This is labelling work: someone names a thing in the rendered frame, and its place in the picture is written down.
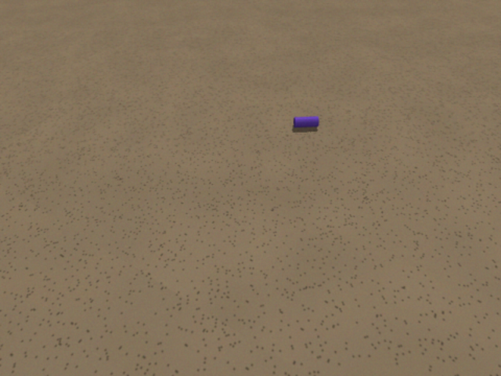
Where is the can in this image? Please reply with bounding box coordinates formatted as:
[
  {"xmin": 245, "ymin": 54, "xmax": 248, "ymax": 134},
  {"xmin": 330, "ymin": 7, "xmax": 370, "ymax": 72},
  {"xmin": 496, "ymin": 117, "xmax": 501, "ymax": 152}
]
[{"xmin": 294, "ymin": 116, "xmax": 319, "ymax": 128}]

